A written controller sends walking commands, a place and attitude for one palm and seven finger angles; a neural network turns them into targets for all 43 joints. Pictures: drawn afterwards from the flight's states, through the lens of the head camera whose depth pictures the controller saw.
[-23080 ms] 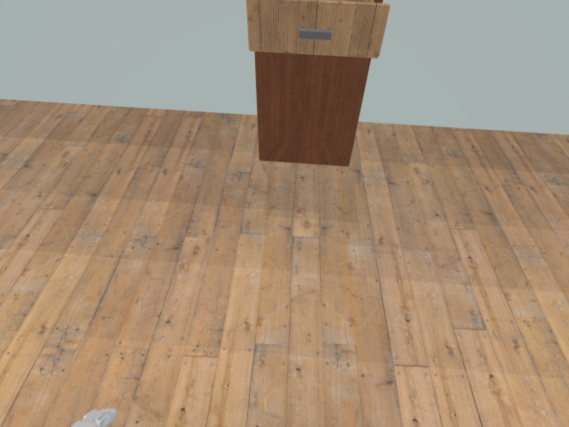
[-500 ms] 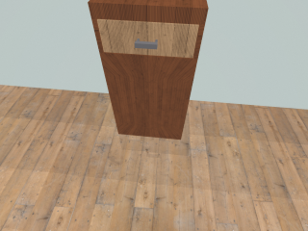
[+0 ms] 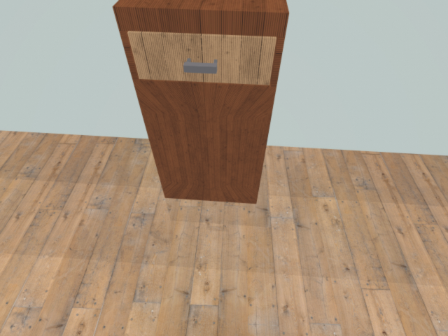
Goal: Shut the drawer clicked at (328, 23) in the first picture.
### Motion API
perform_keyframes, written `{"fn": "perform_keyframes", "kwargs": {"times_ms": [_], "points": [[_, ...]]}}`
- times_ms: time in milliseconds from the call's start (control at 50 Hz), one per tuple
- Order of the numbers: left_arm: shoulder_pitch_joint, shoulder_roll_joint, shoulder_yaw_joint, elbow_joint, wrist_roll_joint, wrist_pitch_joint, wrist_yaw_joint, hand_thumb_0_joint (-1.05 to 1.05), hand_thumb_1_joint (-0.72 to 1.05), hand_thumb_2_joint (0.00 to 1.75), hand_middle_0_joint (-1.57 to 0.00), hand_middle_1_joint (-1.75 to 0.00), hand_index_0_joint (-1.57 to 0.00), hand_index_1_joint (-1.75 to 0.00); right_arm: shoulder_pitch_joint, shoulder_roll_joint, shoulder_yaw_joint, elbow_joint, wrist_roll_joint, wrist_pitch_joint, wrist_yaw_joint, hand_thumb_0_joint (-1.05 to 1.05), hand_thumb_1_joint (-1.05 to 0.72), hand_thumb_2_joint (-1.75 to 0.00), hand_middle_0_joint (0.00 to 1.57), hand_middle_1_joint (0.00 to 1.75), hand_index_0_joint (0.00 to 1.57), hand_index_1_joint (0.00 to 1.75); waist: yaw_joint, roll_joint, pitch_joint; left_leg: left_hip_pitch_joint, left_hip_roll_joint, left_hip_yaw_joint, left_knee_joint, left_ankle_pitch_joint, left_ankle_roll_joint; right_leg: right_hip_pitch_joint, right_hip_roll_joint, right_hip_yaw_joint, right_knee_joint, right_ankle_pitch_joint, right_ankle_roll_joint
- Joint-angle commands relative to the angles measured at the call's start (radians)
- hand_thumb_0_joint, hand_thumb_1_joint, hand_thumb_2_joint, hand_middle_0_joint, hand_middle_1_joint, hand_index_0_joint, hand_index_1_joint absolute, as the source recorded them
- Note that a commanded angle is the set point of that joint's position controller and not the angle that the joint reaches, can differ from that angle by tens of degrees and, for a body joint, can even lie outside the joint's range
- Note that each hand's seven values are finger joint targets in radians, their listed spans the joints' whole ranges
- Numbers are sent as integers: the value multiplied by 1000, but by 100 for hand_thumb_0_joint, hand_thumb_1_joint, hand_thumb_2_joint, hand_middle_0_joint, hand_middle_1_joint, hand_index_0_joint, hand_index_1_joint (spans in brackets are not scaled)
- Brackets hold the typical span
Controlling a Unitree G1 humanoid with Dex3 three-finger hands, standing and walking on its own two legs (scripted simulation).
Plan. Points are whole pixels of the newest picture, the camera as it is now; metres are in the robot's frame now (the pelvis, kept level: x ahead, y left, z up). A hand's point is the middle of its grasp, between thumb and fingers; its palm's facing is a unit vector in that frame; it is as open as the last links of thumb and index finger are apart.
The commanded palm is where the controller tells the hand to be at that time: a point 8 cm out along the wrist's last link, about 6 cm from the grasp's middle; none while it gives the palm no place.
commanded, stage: look to check the result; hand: left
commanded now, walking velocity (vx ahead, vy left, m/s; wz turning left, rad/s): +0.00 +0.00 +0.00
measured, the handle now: (201, 64) +0.88 +0.11 +0.04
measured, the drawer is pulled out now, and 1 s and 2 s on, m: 0.00 0.00 0.00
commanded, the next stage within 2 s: stand and wait in 0.44 s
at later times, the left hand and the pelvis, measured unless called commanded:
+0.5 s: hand out of the picture -0.01 +0.15 -0.18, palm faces +0.03 -0.99 -0.16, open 7.4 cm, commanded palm none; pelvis +0.01 +0.00 +0.00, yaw +0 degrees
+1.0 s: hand out of the picture +0.01 +0.16 -0.18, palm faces +0.02 -0.98 -0.18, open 7.4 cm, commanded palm none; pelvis +0.01 +0.00 +0.00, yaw +0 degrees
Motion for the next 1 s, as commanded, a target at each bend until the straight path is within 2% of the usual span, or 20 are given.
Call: {"fn": "perform_keyframes", "kwargs": {"times_ms": [0,60,140,280,360,420,600,720,780,980], "points": [[80,84,19,-16,2,-13,9,0,90,90,-20,-30,-20,-30,84,-83,-15,-11,5,-9,-4,0,-90,-90,20,30,20,30,8,-16,45,-22,96,-100,-79,76,21,-44,-101,101,-92,44,-28],[77,78,19,-15,1,-14,10,0,90,90,-20,-30,-20,-30,91,-76,-14,-6,4,-8,-5,0,-90,-90,20,30,20,30,5,-18,59,-28,98,-98,-84,72,19,-44,-101,102,-96,42,-28],[80,82,19,-13,1,-14,10,0,90,90,-20,-30,-20,-30,90,-76,-14,-2,4,-11,-6,0,-90,-90,20,30,20,30,7,1,44,-16,100,-93,-78,100,19,-32,-104,98,-88,78,-28],[79,83,18,-12,2,-14,10,0,90,90,-20,-30,-20,-30,89,-79,-15,-3,3,-6,-5,0,-90,-90,20,30,20,30,4,-9,77,-26,96,-92,-80,65,16,-51,-102,108,-106,37,-27],[76,83,18,-15,2,-14,9,0,90,90,-20,-30,-20,-30,82,-86,-16,-7,2,-8,-5,0,-90,-90,20,30,20,30,3,13,61,-16,101,-96,-85,62,18,-52,-99,106,-102,34,-27],[71,85,20,-16,2,-16,9,0,90,90,-20,-30,-20,-30,81,-88,-17,-10,4,-10,-7,0,-90,-90,20,30,20,30,2,-7,52,-10,105,-98,-82,86,18,-41,-99,104,-98,60,-26],[70,95,22,-17,3,-19,9,0,90,90,-20,-30,-20,-30,65,-103,-19,-14,6,-13,-8,0,-90,-90,20,30,20,30,4,-12,38,8,106,-95,-77,138,17,-24,-103,100,-87,130,-25],[62,96,22,-17,2,-17,8,0,90,90,-20,-30,-20,-30,54,-104,-17,-11,3,-13,-8,0,-90,-90,20,30,20,30,4,12,48,7,108,-97,-85,125,17,-28,-104,99,-94,104,-25],[56,101,22,-17,2,-17,7,0,90,90,-20,-30,-20,-30,51,-110,-17,-11,3,-12,-7,0,-90,-90,20,30,20,30,4,-5,54,2,107,-98,-91,111,16,-27,-103,100,-97,92,-24],[41,115,25,-23,2,-19,6,0,90,90,-20,-30,-20,-30,33,-125,-18,-11,3,-16,-8,0,-90,-90,20,30,20,30,4,-4,31,19,110,-98,-89,154,17,-6,-107,101,-89,144,-25]]}}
